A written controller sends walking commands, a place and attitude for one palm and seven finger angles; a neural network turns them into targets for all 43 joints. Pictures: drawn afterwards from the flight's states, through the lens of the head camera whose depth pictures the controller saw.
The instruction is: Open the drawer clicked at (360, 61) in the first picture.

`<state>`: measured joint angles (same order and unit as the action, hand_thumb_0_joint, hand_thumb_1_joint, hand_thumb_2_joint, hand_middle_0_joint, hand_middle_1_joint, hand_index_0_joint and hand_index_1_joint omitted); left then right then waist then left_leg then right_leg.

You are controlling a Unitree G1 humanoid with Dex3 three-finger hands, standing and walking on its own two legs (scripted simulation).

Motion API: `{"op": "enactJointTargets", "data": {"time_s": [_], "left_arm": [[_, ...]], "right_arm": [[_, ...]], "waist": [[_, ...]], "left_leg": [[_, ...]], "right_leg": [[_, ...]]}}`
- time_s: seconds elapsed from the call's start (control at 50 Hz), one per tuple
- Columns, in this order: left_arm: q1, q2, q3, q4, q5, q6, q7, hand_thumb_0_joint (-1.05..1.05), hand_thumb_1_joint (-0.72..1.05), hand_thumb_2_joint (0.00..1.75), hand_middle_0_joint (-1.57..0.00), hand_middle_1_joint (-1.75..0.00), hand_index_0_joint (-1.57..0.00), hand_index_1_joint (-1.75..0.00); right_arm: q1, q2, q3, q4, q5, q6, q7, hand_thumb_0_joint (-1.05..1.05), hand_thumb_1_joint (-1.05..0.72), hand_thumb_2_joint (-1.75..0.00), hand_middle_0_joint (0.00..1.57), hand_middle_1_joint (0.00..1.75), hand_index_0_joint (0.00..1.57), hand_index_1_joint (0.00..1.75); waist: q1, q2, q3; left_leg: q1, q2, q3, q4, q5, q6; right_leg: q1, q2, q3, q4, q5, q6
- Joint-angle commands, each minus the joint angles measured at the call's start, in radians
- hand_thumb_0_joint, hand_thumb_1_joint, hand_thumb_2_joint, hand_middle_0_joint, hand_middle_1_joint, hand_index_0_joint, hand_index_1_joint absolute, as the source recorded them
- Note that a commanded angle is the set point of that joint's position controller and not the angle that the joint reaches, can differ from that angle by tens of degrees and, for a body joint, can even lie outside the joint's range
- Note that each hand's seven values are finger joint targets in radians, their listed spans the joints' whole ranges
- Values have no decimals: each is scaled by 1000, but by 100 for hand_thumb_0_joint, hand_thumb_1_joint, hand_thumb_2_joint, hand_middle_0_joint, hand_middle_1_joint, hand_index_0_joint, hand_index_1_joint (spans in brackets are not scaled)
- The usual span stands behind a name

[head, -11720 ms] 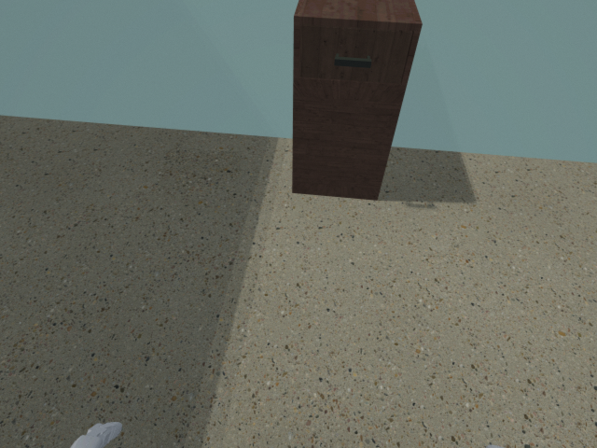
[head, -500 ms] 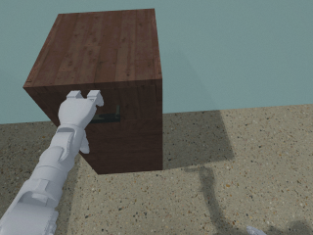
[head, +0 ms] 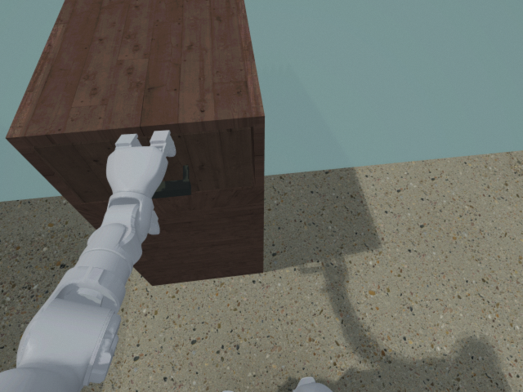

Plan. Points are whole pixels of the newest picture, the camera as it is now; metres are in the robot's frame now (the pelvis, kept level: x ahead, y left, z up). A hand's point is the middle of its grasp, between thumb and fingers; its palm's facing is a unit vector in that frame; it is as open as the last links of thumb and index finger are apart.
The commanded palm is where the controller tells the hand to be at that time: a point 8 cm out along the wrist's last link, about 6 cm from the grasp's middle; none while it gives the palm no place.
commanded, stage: move the hooked fingers above the handle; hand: left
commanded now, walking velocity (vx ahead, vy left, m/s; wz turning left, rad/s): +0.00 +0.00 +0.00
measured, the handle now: (157, 181) +0.50 +0.20 -0.04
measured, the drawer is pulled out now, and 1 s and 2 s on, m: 0.00 0.00 0.00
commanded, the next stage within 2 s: lower the fingers behind the handle in 1.82 s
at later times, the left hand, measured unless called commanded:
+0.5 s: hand (140, 191) +0.44 +0.20 +0.01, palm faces -0.06 -0.01 -1.00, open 13.8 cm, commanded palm +0.42 +0.21 +0.07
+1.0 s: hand (125, 187) +0.44 +0.22 +0.02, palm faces -0.03 +0.00 -1.00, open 13.8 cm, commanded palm +0.42 +0.21 +0.08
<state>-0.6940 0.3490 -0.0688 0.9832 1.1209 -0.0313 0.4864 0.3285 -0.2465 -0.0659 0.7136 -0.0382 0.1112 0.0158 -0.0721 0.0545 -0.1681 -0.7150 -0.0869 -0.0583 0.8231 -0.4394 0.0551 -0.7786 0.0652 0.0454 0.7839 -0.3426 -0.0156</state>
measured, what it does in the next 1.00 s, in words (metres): stands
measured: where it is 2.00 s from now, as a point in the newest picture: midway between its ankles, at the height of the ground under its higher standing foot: outside the picture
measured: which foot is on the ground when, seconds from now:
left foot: down 0.00-1.00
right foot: down 0.00-1.00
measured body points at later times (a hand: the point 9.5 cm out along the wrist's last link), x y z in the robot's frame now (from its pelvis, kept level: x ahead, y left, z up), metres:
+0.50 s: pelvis +0.00 -0.02 +0.01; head +0.08 -0.02 +0.45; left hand +0.44 +0.20 +0.06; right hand +0.05 -0.29 -0.12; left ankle -0.04 +0.08 -0.70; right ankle +0.01 -0.11 -0.70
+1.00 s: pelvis +0.00 -0.01 +0.01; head +0.08 -0.02 +0.45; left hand +0.44 +0.22 +0.08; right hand +0.06 -0.27 -0.13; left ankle -0.04 +0.08 -0.70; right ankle +0.01 -0.11 -0.70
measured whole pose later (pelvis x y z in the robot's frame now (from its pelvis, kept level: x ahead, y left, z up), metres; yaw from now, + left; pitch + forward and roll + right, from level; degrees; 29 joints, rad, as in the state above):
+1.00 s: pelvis +0.00 -0.01 +0.01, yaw -1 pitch +18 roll -1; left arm -0.64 0.44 -0.04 0.96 1.08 -0.03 0.38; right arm 0.30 -0.24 -0.05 0.66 -0.01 0.12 -0.02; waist -0.06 0.05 -0.15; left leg -0.64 -0.07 -0.05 0.75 -0.41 0.05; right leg -0.72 0.08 0.06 0.72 -0.31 -0.03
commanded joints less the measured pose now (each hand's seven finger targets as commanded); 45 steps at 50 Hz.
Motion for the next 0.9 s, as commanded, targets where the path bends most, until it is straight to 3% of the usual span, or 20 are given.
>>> {"op": "enactJointTargets", "data": {"time_s": [0.0,0.02,0.1,0.12,0.14,0.24,0.28,0.3,0.32,0.38,0.4,0.48,0.52,0.58,0.6,0.66,0.7,0.76,0.8,0.88], "left_arm": [[-484,309,112,-163,-3,112,50,0,-50,30,-30,-120,-30,-120],[-479,326,123,-156,-7,127,45,0,-50,30,-30,-120,-30,-120],[-458,299,91,-122,-35,144,2,0,-50,30,-30,-120,-30,-120],[-450,292,85,-128,-44,138,-11,0,-50,30,-30,-120,-30,-120],[-416,323,109,-116,-44,134,-23,0,-50,30,-30,-120,-30,-120],[-388,268,51,-108,-36,82,-69,0,-50,30,-30,-120,-30,-120],[-363,277,60,-113,-36,56,-81,0,-50,30,-30,-120,-30,-120],[-380,275,52,-126,-35,43,-85,0,-50,30,-30,-120,-30,-120],[-372,230,20,-133,-39,32,-89,0,-50,30,-30,-120,-30,-120],[-403,276,51,-162,-36,-4,-81,0,-50,30,-30,-120,-30,-120],[-427,260,41,-182,-37,-15,-73,0,-50,30,-30,-120,-30,-120],[-485,306,82,-253,-27,-48,-29,0,-50,30,-30,-120,-30,-120],[-457,344,124,-245,-24,-42,-6,0,-50,30,-30,-120,-30,-120],[-435,359,134,-180,-29,7,7,0,-50,30,-30,-120,-30,-120],[-419,347,125,-166,-33,23,3,0,-50,30,-30,-120,-30,-120],[-414,386,147,-166,-43,53,-11,0,-50,30,-30,-120,-30,-120],[-383,384,142,-160,-42,65,-23,0,-50,30,-30,-120,-30,-120],[-364,411,159,-167,-47,58,-45,0,-50,30,-30,-120,-30,-120],[-357,374,127,-181,-45,47,-57,0,-50,30,-30,-120,-30,-120],[-295,357,133,-197,-46,11,-70,0,-50,30,-30,-120,-30,-120]], "right_arm": [[71,-149,-38,-93,8,-6,-2,0,-90,-90,20,30,20,30],[62,-150,-35,-93,10,-2,-5,0,-90,-90,20,30,20,30],[49,-146,-29,-105,23,2,-18,0,-90,-90,20,30,20,30],[47,-145,-27,-113,24,0,-21,0,-90,-90,20,30,20,30],[42,-147,-24,-116,26,-1,-26,0,-90,-90,20,30,20,30],[43,-145,-23,-134,33,-19,-43,0,-90,-90,20,30,20,30],[49,-143,-25,-139,35,-25,-46,0,-90,-90,20,30,20,30],[52,-143,-26,-137,35,-28,-47,0,-90,-90,20,30,20,30],[54,-138,-30,-141,36,-33,-47,0,-90,-90,20,30,20,30],[66,-140,-34,-128,34,-40,-48,0,-90,-90,20,30,20,30],[68,-139,-36,-126,30,-43,-48,0,-90,-90,20,30,20,30],[79,-135,-44,-106,17,-45,-42,0,-90,-90,20,30,20,30],[75,-138,-44,-97,12,-40,-38,0,-90,-90,20,30,20,30],[70,-143,-39,-89,13,-32,-33,0,-90,-90,20,30,20,30],[70,-145,-39,-91,14,-28,-30,0,-90,-90,20,30,20,30],[59,-150,-34,-98,18,-14,-33,0,-90,-90,20,30,20,30],[54,-149,-30,-104,22,-7,-34,0,-90,-90,20,30,20,30],[36,-150,-25,-115,26,-2,-42,0,-90,-90,20,30,20,30],[37,-145,-24,-125,29,-1,-45,0,-90,-90,20,30,20,30],[39,-141,-31,-134,28,-8,-46,0,-90,-90,20,30,20,30]], "waist": [[1,7,-435],[2,-4,-434],[-2,-37,-379],[2,-40,-372],[12,-63,-367],[-6,-79,-281],[2,-74,-295],[-8,-76,-297],[-13,-68,-303],[-16,-39,-316],[-25,-35,-326],[-24,33,-413],[-9,30,-437],[-10,11,-404],[-7,7,-412],[0,-36,-425],[11,-28,-415],[19,-62,-379],[16,-39,-365],[30,-40,-379]], "left_leg": [[204,52,29,-94,527,-38],[203,52,30,-99,512,-35],[188,50,38,-135,425,-20],[182,48,44,-145,401,-15],[166,46,46,-150,380,-11],[136,47,54,-164,311,-3],[134,44,56,-162,309,-2],[138,44,56,-153,314,-1],[141,41,59,-148,306,-1],[141,40,51,-133,311,-3],[150,40,50,-124,322,-2],[176,38,42,-89,404,-10],[171,37,44,-80,432,-12],[131,34,51,-84,438,-13],[137,35,55,-86,446,-13],[124,32,60,-98,458,-9],[125,33,66,-112,450,-9],[105,33,66,-129,419,-4],[125,36,65,-137,416,-6],[153,41,63,-136,432,-5]], "right_leg": [[309,-10,-57,-46,351,-42],[321,-11,-54,-53,348,-41],[353,-16,-45,-91,307,-35],[371,-18,-40,-101,303,-33],[392,-19,-34,-106,295,-33],[367,-24,-23,-133,256,-30],[383,-26,-17,-131,260,-31],[373,-26,-14,-129,270,-31],[366,-26,-14,-132,266,-29],[345,-27,-9,-119,263,-33],[335,-27,-10,-114,275,-31],[329,-27,-13,-75,340,-34],[340,-25,-15,-63,366,-35],[355,-24,-18,-61,395,-32],[364,-23,-21,-63,403,-31],[429,-27,-12,-73,456,-26],[442,-28,-12,-78,452,-25],[468,-32,-3,-95,434,-24],[446,-31,-9,-98,417,-26],[437,-28,-11,-98,402,-28]]}}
